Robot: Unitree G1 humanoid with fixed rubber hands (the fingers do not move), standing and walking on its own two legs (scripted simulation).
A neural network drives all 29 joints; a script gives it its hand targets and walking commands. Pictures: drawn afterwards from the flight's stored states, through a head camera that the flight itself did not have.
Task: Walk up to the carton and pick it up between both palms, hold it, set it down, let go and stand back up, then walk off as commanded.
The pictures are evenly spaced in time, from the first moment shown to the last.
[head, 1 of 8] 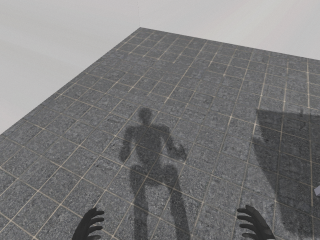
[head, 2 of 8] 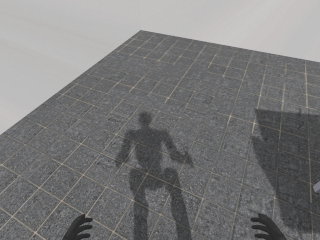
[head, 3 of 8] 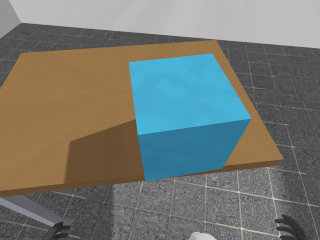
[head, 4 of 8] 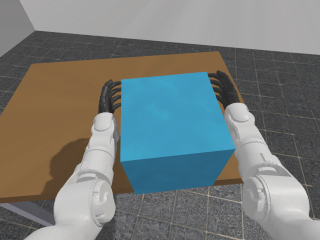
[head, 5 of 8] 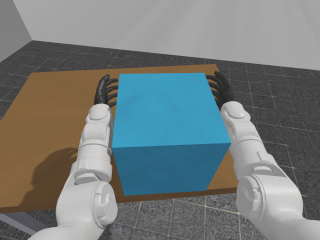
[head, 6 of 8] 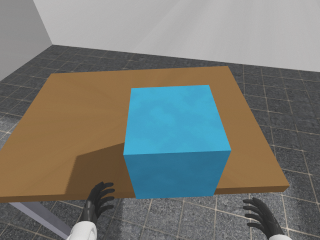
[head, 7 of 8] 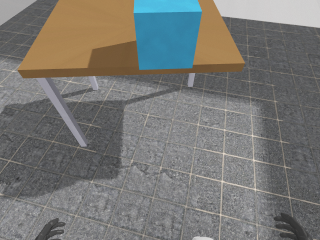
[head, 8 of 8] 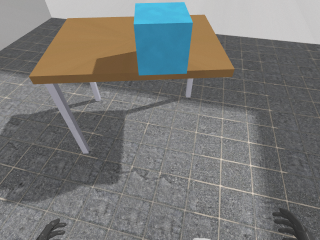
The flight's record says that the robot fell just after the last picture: no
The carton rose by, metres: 0.18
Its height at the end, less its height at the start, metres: +0.00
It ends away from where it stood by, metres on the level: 0.04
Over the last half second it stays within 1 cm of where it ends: yes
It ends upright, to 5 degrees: yes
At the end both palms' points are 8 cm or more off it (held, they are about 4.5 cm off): yes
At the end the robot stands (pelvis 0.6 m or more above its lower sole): yes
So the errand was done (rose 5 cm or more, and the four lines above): yes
